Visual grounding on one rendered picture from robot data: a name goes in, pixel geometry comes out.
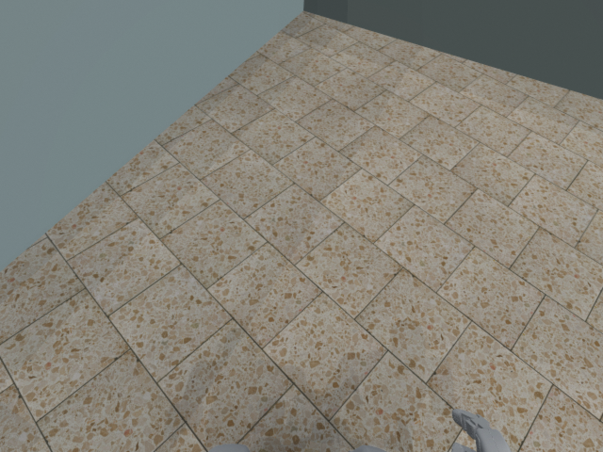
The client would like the right robot hand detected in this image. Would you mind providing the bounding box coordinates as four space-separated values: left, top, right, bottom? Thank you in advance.
451 409 512 452

